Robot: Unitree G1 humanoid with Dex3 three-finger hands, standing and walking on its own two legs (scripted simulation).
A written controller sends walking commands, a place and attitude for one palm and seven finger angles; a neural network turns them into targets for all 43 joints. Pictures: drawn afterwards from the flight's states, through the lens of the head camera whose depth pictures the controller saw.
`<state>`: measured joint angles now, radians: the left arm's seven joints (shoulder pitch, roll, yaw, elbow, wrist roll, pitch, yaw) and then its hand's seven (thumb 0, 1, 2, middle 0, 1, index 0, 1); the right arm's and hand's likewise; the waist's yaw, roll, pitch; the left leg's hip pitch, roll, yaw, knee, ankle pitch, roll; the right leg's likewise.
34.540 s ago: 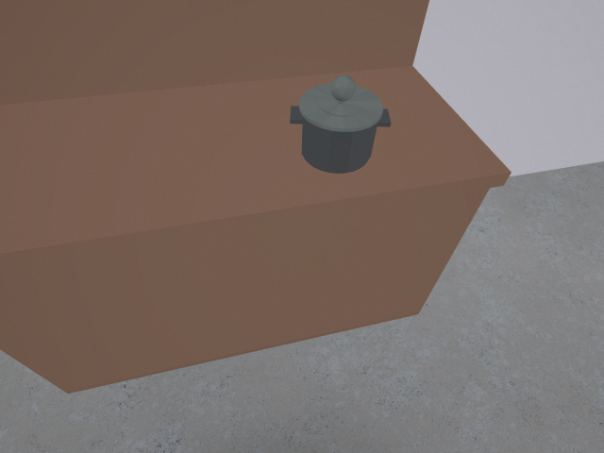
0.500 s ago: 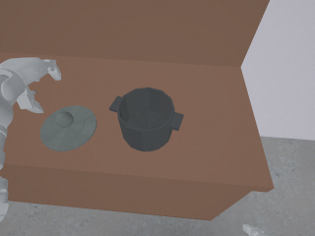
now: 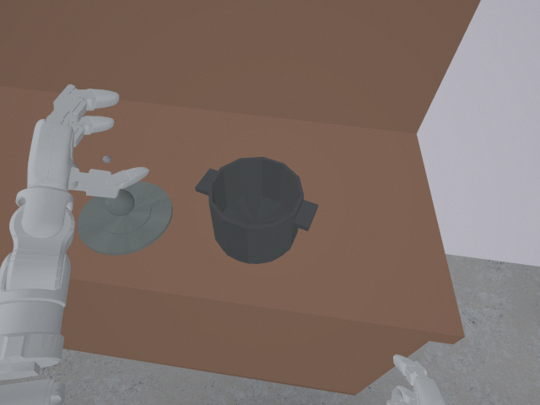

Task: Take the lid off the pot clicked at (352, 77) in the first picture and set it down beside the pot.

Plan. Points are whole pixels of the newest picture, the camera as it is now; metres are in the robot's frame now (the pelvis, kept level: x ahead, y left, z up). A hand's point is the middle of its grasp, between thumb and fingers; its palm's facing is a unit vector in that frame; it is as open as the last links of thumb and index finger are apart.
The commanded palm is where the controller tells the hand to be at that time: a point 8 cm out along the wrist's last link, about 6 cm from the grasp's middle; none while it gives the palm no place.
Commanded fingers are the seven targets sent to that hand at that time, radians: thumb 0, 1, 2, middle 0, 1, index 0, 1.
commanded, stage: draw the hand back to the body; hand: left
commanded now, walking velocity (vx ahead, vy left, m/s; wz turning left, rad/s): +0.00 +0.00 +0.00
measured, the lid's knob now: (120, 202) +0.43 +0.32 +0.00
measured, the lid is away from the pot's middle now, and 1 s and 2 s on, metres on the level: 0.25 0.25 0.25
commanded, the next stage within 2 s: step back with the hand held close in 1.58 s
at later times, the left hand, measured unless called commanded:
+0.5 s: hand (95, 189) +0.31 +0.24 +0.18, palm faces +0.48 -0.83 -0.30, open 9.1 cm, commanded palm +0.26 +0.28 +0.19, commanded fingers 0.00 0.68 0.83 -0.23 -0.45 -0.23 -0.45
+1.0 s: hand (88, 246) +0.24 +0.23 +0.17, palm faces +0.45 -0.83 -0.33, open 7.5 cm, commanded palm +0.18 +0.26 +0.18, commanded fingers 0.00 0.90 0.90 -0.20 -0.30 -0.20 -0.30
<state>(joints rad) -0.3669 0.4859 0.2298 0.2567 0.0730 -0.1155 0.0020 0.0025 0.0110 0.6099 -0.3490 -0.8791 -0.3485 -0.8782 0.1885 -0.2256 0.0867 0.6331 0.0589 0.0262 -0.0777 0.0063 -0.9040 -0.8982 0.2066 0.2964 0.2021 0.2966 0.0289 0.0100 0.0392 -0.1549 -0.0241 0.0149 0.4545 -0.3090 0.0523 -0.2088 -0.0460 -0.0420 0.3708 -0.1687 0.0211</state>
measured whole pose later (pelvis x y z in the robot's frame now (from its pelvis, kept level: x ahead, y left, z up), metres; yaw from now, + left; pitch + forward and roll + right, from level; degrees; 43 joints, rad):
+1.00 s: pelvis +0.00 -0.04 +0.00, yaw +0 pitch -3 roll -1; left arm 0.23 0.36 0.33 -0.25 -0.07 -0.08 0.13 0.02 0.88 0.89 -0.21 -0.31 -0.21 -0.31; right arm 0.17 -0.25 0.04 0.67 0.04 -0.08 -0.07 0.01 -0.90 -0.90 0.21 0.30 0.20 0.30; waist 0.04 0.06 0.02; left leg -0.09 0.02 0.01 0.47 -0.32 0.00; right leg -0.17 0.00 -0.05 0.42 -0.20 0.00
